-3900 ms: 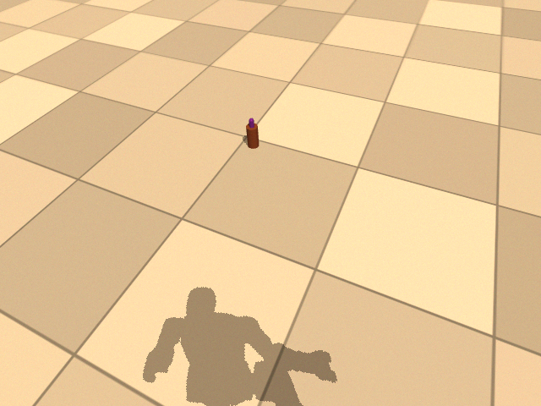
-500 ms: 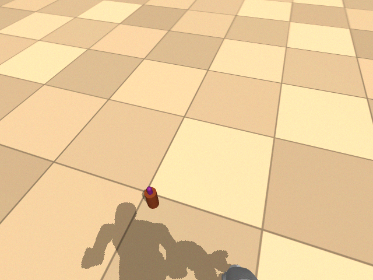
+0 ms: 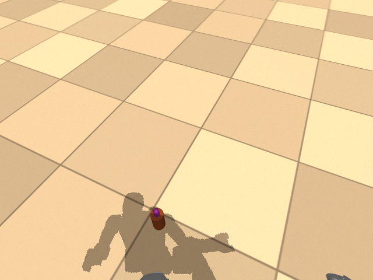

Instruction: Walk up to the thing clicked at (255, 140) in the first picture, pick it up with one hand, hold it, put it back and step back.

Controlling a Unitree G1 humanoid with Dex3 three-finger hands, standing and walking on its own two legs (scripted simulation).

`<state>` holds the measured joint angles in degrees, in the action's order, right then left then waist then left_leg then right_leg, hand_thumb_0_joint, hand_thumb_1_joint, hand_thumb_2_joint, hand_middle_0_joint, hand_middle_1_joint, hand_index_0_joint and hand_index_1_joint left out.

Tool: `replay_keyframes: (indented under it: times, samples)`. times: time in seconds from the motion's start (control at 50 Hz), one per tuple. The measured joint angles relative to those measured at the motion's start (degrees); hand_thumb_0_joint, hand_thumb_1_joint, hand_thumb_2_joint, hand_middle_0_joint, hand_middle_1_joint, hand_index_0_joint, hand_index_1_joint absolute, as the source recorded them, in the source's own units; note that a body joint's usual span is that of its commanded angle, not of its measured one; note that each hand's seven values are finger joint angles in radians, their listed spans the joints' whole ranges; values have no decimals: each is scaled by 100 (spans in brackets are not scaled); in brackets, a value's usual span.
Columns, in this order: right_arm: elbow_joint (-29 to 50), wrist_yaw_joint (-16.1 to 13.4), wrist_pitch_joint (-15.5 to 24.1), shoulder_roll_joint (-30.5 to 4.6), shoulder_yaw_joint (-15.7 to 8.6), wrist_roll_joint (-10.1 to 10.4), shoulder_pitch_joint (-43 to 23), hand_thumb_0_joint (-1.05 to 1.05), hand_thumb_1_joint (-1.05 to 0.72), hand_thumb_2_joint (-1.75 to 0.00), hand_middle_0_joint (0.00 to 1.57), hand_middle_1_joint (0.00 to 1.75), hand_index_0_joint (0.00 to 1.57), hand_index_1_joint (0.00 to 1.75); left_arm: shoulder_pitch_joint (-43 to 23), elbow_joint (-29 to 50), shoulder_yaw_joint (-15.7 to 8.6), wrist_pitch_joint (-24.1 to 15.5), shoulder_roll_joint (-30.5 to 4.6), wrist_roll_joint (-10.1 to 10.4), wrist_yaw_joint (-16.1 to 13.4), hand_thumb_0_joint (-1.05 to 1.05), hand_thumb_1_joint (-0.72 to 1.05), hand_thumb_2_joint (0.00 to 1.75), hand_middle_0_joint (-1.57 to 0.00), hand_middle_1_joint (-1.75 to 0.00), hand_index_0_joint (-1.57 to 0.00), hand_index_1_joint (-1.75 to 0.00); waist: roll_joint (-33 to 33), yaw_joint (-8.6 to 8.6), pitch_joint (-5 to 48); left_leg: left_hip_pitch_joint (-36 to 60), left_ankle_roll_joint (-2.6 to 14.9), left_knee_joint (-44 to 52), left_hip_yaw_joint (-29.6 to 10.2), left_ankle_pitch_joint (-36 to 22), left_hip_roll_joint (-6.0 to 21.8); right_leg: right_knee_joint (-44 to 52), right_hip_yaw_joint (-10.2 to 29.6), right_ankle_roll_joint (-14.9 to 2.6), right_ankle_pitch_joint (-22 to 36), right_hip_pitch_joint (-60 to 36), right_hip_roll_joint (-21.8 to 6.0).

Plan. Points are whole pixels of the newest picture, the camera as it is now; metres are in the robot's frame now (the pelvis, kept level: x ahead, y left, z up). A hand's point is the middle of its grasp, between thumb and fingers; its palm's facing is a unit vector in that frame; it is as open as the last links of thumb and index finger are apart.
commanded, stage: walk up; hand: left
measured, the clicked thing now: (157, 217) +0.49 +0.18 -0.66
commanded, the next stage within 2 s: stand in 1.54 s
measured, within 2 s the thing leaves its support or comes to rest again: neither
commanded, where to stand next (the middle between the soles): +0.16 -0.02 m, yaw -1 degrees
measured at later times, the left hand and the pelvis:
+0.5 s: hand out of the picture +0.14 +0.25 -0.14, palm faces -0.07 -0.92 -0.38, open 7.4 cm; pelvis +0.06 -0.01 +0.01, yaw -2 degrees
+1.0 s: hand (97, 261) +0.18 +0.24 -0.13, palm faces -0.04 -0.95 -0.32, open 7.4 cm; pelvis +0.08 -0.01 +0.03, yaw -1 degrees
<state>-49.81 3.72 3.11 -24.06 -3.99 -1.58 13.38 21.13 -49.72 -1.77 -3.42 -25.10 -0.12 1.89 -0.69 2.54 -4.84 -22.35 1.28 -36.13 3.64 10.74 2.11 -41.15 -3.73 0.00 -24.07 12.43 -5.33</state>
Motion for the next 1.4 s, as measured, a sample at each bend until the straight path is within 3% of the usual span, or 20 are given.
replay_keyframes:
  times: [0.06,0.12,0.22,0.32,0.36,0.4,0.44,0.6,0.78,1.4]
  samples:
    - [117,-76,35,48,16,81,-64,1,-90,-89,21,30,20,30,-178,-135,59,139,61,16,-91,1,90,90,-21,-30,-21,-30,-8,-85,-96,84,61,-186,16,280,10,-1477,325,-159,-433,643,222]
    - [164,-151,24,153,106,123,-47,1,-90,-89,21,30,20,30,-331,-155,64,151,33,48,-111,1,91,90,-21,-30,-21,-30,-110,-141,-159,322,69,83,41,253,-7,-1837,399,-213,-261,1109,284]
    - [98,-235,-55,167,208,98,-55,1,-90,-89,21,30,20,30,-508,-231,18,167,61,31,-117,1,91,90,-20,-30,-21,-30,-113,-214,-178,471,53,173,86,346,-12,-904,307,-119,227,1300,175]
    - [-39,-273,-223,145,267,154,-174,1,-90,-89,21,30,20,30,-654,-436,-22,179,102,7,-161,1,91,90,-20,-30,-21,-30,18,-220,-158,292,-60,-441,95,779,68,266,243,-98,864,801,276]
    - [-171,-306,-304,152,274,196,-307,1,-90,-89,21,30,20,30,-766,-561,-14,174,199,-28,-187,1,91,90,-20,-30,-20,-30,201,-220,-188,248,-103,-631,6,934,163,218,189,15,805,777,379]
    - [-307,-324,-343,201,293,220,-424,1,-90,-89,21,30,20,30,-885,-638,63,186,256,-22,-168,1,91,90,-20,-30,-20,-30,211,-206,-193,292,-73,-572,-41,1085,47,150,236,31,749,812,339]
    - [-455,-311,-323,226,314,240,-515,1,-90,-89,21,30,20,30,-1034,-711,138,211,329,-11,-156,1,91,90,-20,-30,-21,-30,235,-218,-205,406,-100,-301,-30,711,-12,206,266,63,764,782,302]
    - [-1132,-255,-268,367,461,208,-717,1,-90,-89,21,30,20,30,-1609,-996,245,196,494,46,-126,1,90,90,-21,-30,-21,-30,163,-259,-93,860,-143,534,1,412,-52,977,269,87,1088,363,293]
    - [-1628,-281,-227,329,443,152,-902,1,-90,-89,21,30,20,30,-2042,-1347,230,245,527,80,-102,1,90,90,-21,-30,-21,-30,37,-311,38,1268,-151,1271,-19,78,-67,1755,222,105,1434,-80,308]
    - [-1750,-283,-269,430,374,133,-1031,1,-90,-89,21,30,20,30,-1651,-1810,133,289,561,0,-101,1,91,90,-20,-30,-21,-30,130,-182,146,1578,-153,1821,-86,-117,-96,2366,138,137,1633,-451,301]
